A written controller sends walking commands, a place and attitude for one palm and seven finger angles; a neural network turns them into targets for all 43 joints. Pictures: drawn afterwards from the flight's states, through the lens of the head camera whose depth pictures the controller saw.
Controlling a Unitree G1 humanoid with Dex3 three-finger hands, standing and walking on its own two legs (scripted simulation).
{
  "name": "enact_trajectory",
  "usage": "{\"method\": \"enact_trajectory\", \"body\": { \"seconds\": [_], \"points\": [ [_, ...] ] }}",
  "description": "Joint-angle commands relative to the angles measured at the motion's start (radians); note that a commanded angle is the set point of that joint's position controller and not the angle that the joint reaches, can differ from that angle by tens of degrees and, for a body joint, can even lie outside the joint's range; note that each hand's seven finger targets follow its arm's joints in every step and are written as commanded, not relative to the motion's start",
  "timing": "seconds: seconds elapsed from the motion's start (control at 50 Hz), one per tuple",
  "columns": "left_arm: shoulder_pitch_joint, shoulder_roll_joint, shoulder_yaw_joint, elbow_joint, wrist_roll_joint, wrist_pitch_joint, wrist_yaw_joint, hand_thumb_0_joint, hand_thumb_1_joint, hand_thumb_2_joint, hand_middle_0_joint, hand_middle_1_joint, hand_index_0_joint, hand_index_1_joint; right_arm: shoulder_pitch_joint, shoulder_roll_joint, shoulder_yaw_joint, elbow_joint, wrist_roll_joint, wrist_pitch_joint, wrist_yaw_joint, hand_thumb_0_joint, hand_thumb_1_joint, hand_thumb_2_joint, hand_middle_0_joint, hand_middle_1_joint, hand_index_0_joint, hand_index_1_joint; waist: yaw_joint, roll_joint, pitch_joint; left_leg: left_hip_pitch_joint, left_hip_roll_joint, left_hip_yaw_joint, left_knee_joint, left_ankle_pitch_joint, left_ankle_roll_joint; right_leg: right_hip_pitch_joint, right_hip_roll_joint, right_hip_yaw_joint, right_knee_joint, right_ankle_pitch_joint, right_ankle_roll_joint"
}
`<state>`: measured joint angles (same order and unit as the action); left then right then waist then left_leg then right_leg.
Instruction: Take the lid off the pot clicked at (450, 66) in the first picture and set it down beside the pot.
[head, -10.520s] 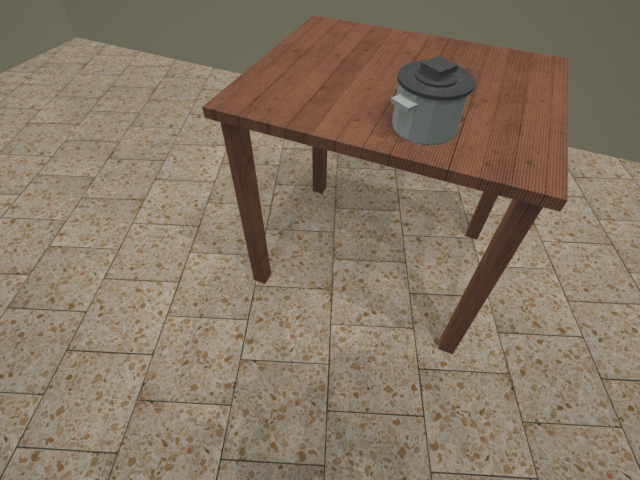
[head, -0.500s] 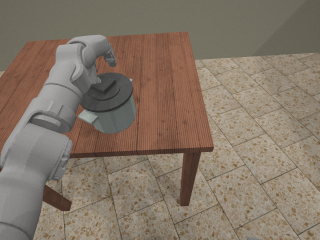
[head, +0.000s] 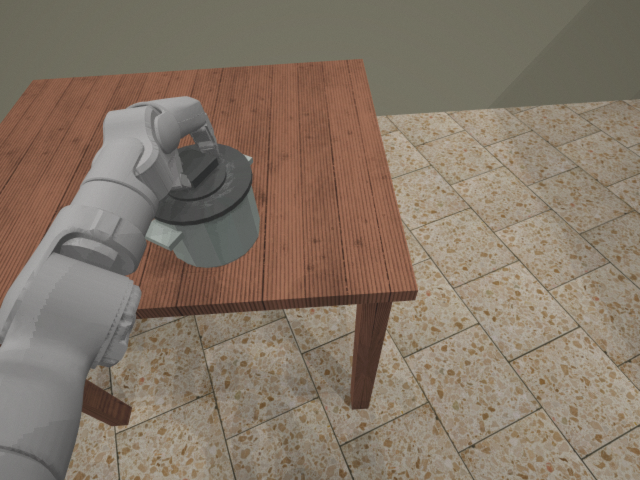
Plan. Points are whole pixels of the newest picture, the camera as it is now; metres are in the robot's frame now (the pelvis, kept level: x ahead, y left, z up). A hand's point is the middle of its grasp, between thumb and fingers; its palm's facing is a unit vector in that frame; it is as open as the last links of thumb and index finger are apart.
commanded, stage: lower the open fingers around the knob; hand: left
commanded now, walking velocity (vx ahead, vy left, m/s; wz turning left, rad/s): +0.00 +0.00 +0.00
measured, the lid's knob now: (190, 167) +0.50 +0.17 +0.11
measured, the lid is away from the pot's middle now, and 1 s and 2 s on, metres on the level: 0.00 0.00 0.00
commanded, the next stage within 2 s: close the fingers and squeeze the knob in 0.74 s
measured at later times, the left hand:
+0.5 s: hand (175, 166) +0.47 +0.17 +0.14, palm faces -0.41 -0.08 -0.91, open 9.9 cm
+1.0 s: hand (180, 169) +0.47 +0.17 +0.14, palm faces -0.42 -0.05 -0.91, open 10.1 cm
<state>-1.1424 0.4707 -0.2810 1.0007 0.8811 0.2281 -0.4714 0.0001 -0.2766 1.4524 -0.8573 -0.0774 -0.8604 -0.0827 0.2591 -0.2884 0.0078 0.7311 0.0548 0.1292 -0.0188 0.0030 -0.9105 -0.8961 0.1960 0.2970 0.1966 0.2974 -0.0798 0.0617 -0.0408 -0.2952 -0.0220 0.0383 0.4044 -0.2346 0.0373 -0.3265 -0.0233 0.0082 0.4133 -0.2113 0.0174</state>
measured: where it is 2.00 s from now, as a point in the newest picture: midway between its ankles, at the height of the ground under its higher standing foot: outside the picture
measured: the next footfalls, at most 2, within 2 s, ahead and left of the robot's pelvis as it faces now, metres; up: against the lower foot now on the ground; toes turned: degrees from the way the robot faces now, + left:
none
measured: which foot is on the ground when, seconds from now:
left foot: down 0.00-1.00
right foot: down 0.00-1.00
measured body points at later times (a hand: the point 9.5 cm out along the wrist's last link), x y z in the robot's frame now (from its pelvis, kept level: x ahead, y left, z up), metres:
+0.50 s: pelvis +0.00 +0.01 +0.00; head +0.04 -0.01 +0.45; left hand +0.49 +0.18 +0.19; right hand +0.05 -0.26 -0.14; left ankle -0.03 +0.10 -0.74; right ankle -0.01 -0.13 -0.74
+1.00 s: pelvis +0.00 +0.00 +0.00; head +0.04 -0.02 +0.44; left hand +0.49 +0.17 +0.19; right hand +0.05 -0.26 -0.15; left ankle -0.03 +0.10 -0.74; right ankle -0.01 -0.13 -0.74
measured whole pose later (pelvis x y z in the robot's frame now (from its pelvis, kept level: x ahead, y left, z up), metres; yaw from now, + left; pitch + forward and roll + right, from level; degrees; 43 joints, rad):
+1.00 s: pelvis +0.00 +0.00 +0.00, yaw +0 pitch +8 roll +0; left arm -1.15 0.45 -0.31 1.03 0.88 0.21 -0.44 0.00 -0.14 1.16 -0.62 -0.48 -0.63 -0.49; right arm 0.27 -0.28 0.01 0.74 0.06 0.14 -0.02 0.00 -0.91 -0.90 0.20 0.30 0.20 0.30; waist -0.08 0.06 -0.06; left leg -0.33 -0.03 0.03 0.45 -0.25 0.04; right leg -0.36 -0.03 0.01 0.45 -0.22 0.02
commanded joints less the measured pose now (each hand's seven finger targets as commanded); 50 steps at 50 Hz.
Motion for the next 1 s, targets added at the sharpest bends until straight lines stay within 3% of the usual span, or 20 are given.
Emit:
{"method": "enact_trajectory", "body": {
  "seconds": [0.0,0.08,0.12,0.16,0.2,0.28,0.36,0.44,0.48,0.52,0.58,0.64,0.68,0.72,0.74,0.82,0.84,0.9,0.94,0.98],
  "points": [
    [-0.585,0.24,0.078,-0.195,0.015,-0.024,0.048,0.0,-0.283,1.457,-0.854,-0.081,-0.854,-0.081,0.021,-0.129,-0.044,-0.093,-0.008,-0.033,-0.018,0.0,-0.9,-0.9,0.2,0.3,0.2,0.3,-0.018,-0.071,-0.422,0.182,-0.036,-0.029,0.02,0.367,0.036,0.154,0.061,-0.022,0.009,0.355,-0.047],
    [-0.494,0.203,0.06,-0.153,0.016,-0.03,0.053,0.0,-0.283,1.457,-0.854,-0.081,-0.854,-0.081,0.031,-0.132,-0.043,-0.086,-0.005,-0.022,-0.013,0.0,-0.9,-0.9,0.2,0.3,0.2,0.3,-0.016,-0.069,-0.41,0.181,-0.031,-0.027,0.024,0.412,0.027,0.138,0.063,-0.028,0.014,0.365,-0.045],
    [-0.443,0.177,0.046,-0.089,0.009,-0.025,0.053,0.0,-0.283,1.457,-0.854,-0.081,-0.854,-0.081,0.031,-0.134,-0.04,-0.08,0.001,-0.016,-0.012,0.0,-0.9,-0.9,0.2,0.3,0.2,0.3,-0.019,-0.095,-0.34,0.144,-0.03,-0.024,0.021,0.371,0.026,0.112,0.064,-0.036,0.013,0.337,-0.045],
    [-0.442,0.227,0.086,-0.089,0.006,-0.027,0.061,0.0,-0.283,1.457,-0.854,-0.081,-0.854,-0.081,0.035,-0.146,-0.043,-0.077,0.002,-0.012,-0.014,0.0,-0.9,-0.9,0.2,0.3,0.2,0.3,-0.01,-0.09,-0.359,0.133,-0.031,-0.022,0.017,0.359,0.024,0.128,0.065,-0.036,0.017,0.339,-0.049],
    [-0.489,0.195,0.053,-0.109,0.014,-0.026,0.059,0.0,-0.283,1.457,-0.854,-0.081,-0.854,-0.081,0.03,-0.134,-0.042,-0.081,-0.001,-0.011,-0.015,0.0,-0.9,-0.9,0.2,0.3,0.2,0.3,-0.021,-0.093,-0.371,0.142,-0.031,-0.02,0.022,0.347,0.028,0.127,0.061,-0.031,0.018,0.337,-0.046],
    [-0.478,0.233,0.077,-0.118,0.011,-0.028,0.057,0.0,-0.283,1.457,-0.854,-0.081,-0.854,-0.081,0.033,-0.138,-0.04,-0.087,0.0,-0.009,-0.018,0.0,-0.9,-0.9,0.2,0.3,0.2,0.3,-0.014,-0.09,-0.386,0.136,-0.029,-0.02,0.021,0.353,0.028,0.14,0.06,-0.028,0.023,0.345,-0.045],
    [-0.474,0.205,0.057,-0.09,0.003,-0.025,0.053,0.0,-0.283,1.457,-0.854,-0.081,-0.854,-0.081,0.04,-0.145,-0.046,-0.081,0.003,-0.006,-0.018,0.0,-0.9,-0.9,0.2,0.3,0.2,0.3,-0.026,-0.087,-0.353,0.132,-0.027,-0.023,0.024,0.334,0.026,0.099,0.066,-0.036,0.017,0.314,-0.048],
    [-0.477,0.224,0.076,-0.118,0.018,-0.034,0.06,0.0,-0.283,1.457,-0.854,-0.081,-0.854,-0.081,0.044,-0.137,-0.043,-0.086,0.002,-0.009,-0.015,0.0,-0.9,-0.9,0.2,0.3,0.2,0.3,-0.017,-0.066,-0.389,0.153,-0.025,-0.029,0.033,0.369,0.025,0.108,0.064,-0.032,0.027,0.32,-0.05],
    [-0.504,0.178,0.04,-0.179,0.013,-0.037,0.058,0.0,-0.283,1.457,-0.854,-0.081,-0.854,-0.081,0.04,-0.132,-0.047,-0.094,-0.003,-0.011,-0.01,0.0,-0.9,-0.9,0.2,0.3,0.2,0.3,-0.021,-0.043,-0.423,0.199,-0.02,-0.039,0.04,0.434,0.023,0.098,0.065,-0.032,0.027,0.336,-0.048],
    [-0.449,0.198,0.063,-0.099,0.009,-0.029,0.058,0.0,-0.283,1.457,-0.854,-0.081,-0.854,-0.081,0.048,-0.138,-0.044,-0.081,0.002,-0.009,-0.012,0.0,-0.9,-0.9,0.2,0.3,0.2,0.3,-0.023,-0.098,-0.365,0.151,-0.023,-0.033,0.037,0.382,0.025,0.093,0.069,-0.04,0.026,0.315,-0.047],
    [-0.486,0.19,0.049,-0.145,0.007,-0.029,0.056,0.0,-0.283,1.457,-0.854,-0.081,-0.854,-0.081,0.042,-0.136,-0.045,-0.088,-0.002,-0.013,-0.011,0.0,-0.9,-0.9,0.2,0.3,0.2,0.3,-0.02,-0.066,-0.396,0.172,-0.024,-0.036,0.036,0.388,0.026,0.097,0.067,-0.034,0.024,0.316,-0.048],
    [-0.482,0.157,0.026,-0.087,0.002,-0.02,0.053,0.0,-0.283,1.457,-0.854,-0.081,-0.854,-0.081,0.045,-0.135,-0.042,-0.078,0.002,-0.01,-0.014,0.0,-0.9,-0.9,0.2,0.3,0.2,0.3,-0.03,-0.101,-0.339,0.132,-0.027,-0.031,0.025,0.306,0.026,0.079,0.068,-0.041,0.02,0.276,-0.048],
    [-0.513,0.189,0.048,-0.154,0.006,-0.03,0.057,0.0,-0.283,1.457,-0.854,-0.081,-0.854,-0.081,0.046,-0.137,-0.044,-0.085,-0.003,-0.013,-0.013,0.0,-0.9,-0.9,0.2,0.3,0.2,0.3,-0.022,-0.054,-0.403,0.168,-0.026,-0.032,0.03,0.358,0.025,0.1,0.064,-0.032,0.026,0.309,-0.05],
    [-0.467,0.151,0.025,-0.106,0.005,-0.027,0.052,0.0,-0.283,1.457,-0.854,-0.081,-0.854,-0.081,0.044,-0.132,-0.044,-0.084,-0.001,-0.013,-0.013,0.0,-0.9,-0.9,0.2,0.3,0.2,0.3,-0.026,-0.087,-0.374,0.152,-0.025,-0.03,0.038,0.355,0.027,0.091,0.066,-0.037,0.028,0.308,-0.048],
    [-0.465,0.187,0.058,-0.113,0.001,-0.028,0.054,0.0,-0.283,1.457,-0.854,-0.081,-0.854,-0.081,0.048,-0.136,-0.046,-0.081,0.0,-0.012,-0.014,0.0,-0.9,-0.9,0.2,0.3,0.2,0.3,-0.024,-0.099,-0.364,0.141,-0.024,-0.025,0.034,0.335,0.027,0.097,0.065,-0.035,0.025,0.308,-0.047],
    [-0.51,0.154,0.026,-0.145,0.001,-0.029,0.054,0.0,-0.283,1.457,-0.854,-0.081,-0.854,-0.081,0.046,-0.133,-0.047,-0.078,0.001,-0.01,-0.01,0.0,-0.9,-0.9,0.2,0.3,0.2,0.3,-0.03,-0.067,-0.375,0.171,-0.02,-0.035,0.034,0.362,0.024,0.074,0.067,-0.039,0.025,0.297,-0.049],
    [-0.493,0.178,0.05,-0.141,0.001,-0.029,0.056,0.0,-0.038,0.891,-0.444,-0.861,-0.444,-0.861,0.043,-0.134,-0.045,-0.082,-0.001,-0.012,-0.01,0.0,-0.9,-0.9,0.2,0.3,0.2,0.3,-0.021,-0.069,-0.385,0.17,-0.022,-0.038,0.035,0.371,0.023,0.085,0.068,-0.039,0.029,0.301,-0.051],
    [-0.522,0.111,-0.005,-0.131,-0.002,-0.024,0.053,0.0,-0.016,0.899,-0.452,-0.899,-0.452,-0.899,0.04,-0.129,-0.047,-0.075,0.0,-0.012,-0.01,0.0,-0.9,-0.9,0.2,0.3,0.2,0.3,-0.039,-0.071,-0.369,0.18,-0.022,-0.037,0.039,0.364,0.024,0.058,0.068,-0.039,0.024,0.294,-0.05],
    [-0.507,0.164,0.042,-0.109,-0.004,-0.023,0.057,0.0,0.0,0.903,-0.458,-0.922,-0.458,-0.922,0.043,-0.134,-0.043,-0.072,-0.001,-0.013,-0.011,0.0,-0.9,-0.9,0.2,0.3,0.2,0.3,-0.028,-0.09,-0.357,0.15,-0.026,-0.037,0.03,0.328,0.025,0.078,0.069,-0.039,0.024,0.288,-0.052],
    [-0.554,0.154,0.029,-0.175,0.0,-0.031,0.058,0.0,0.016,0.905,-0.466,-0.943,-0.466,-0.943,0.042,-0.131,-0.044,-0.075,-0.004,-0.015,-0.011,0.0,-0.9,-0.9,0.2,0.3,0.2,0.3,-0.03,-0.063,-0.422,0.187,-0.024,-0.044,0.032,0.392,0.021,0.095,0.066,-0.036,0.031,0.322,-0.052]
  ]
}}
